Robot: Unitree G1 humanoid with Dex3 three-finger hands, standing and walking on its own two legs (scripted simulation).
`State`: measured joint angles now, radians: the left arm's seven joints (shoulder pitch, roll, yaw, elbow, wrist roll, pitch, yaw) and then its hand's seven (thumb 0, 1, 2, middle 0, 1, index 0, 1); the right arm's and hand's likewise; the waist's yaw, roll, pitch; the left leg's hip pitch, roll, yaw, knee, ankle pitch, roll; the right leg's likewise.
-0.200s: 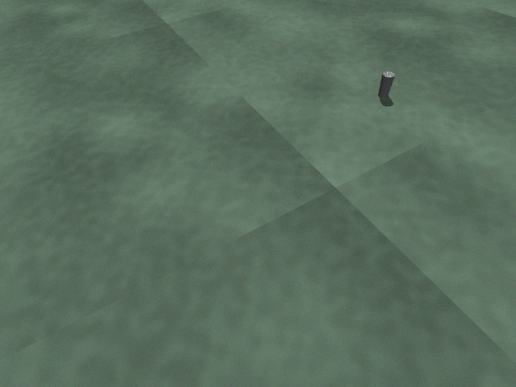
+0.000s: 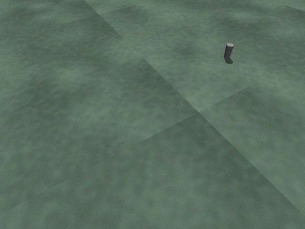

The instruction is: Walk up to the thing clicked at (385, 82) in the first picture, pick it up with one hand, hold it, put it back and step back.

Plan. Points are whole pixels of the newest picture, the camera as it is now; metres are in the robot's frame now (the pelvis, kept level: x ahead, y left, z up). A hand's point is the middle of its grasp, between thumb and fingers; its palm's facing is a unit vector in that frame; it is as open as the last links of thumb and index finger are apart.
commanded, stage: stand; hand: left
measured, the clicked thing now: (228, 51) +2.02 -0.73 -0.70
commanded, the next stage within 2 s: walk up in 0.92 s
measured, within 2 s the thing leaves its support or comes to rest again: neither
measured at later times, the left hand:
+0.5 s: hand out of the picture +0.08 +0.25 -0.16, palm faces -0.03 -0.94 -0.33, open 7.4 cm
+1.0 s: hand out of the picture +0.09 +0.25 -0.15, palm faces -0.07 -0.94 -0.32, open 7.4 cm
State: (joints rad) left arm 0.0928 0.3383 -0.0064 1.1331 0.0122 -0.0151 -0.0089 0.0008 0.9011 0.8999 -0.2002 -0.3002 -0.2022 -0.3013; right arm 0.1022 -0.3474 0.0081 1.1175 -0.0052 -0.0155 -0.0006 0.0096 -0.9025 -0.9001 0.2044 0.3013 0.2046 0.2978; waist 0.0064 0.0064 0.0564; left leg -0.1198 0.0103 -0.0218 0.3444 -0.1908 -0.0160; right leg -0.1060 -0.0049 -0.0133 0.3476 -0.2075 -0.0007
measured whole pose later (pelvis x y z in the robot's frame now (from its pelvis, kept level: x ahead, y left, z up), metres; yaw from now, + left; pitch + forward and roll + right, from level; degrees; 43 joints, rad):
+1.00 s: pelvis +0.01 +0.00 +0.00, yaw -4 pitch -1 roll +1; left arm 0.16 0.37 0.05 1.07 0.04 0.01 -0.07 0.00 0.90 0.90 -0.20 -0.30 -0.20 -0.30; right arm 0.14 -0.35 -0.04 1.06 -0.03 -0.06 0.03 0.01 -0.90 -0.90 0.21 0.30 0.21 0.30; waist 0.02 -0.01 0.02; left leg -0.13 0.02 0.05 0.37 -0.26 0.01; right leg -0.24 -0.01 0.01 0.62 -0.38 -0.02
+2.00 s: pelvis +0.48 -0.24 -0.01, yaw -23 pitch -2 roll +1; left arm 0.22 0.46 0.04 0.88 -0.01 -0.06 -0.08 0.00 0.90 0.90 -0.20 -0.30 -0.20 -0.30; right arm 0.31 -0.39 -0.06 0.88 -0.01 -0.11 0.05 0.01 -0.90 -0.90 0.21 0.30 0.21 0.30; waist -0.04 -0.06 0.05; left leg -0.11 0.06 0.15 0.43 -0.28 -0.01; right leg -0.52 -0.05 0.06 1.01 -0.30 -0.02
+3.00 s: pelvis +0.97 -0.47 -0.01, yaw -26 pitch -3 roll +1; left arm 0.22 0.43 0.04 0.89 0.00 -0.06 -0.08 0.00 0.90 0.90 -0.20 -0.30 -0.20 -0.30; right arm 0.34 -0.39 -0.04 0.88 0.00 -0.09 0.06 0.01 -0.90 -0.90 0.21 0.30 0.21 0.30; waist -0.03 -0.05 0.08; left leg -0.07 0.02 0.11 0.43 -0.31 0.01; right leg -0.53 -0.11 -0.01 0.76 -0.19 -0.01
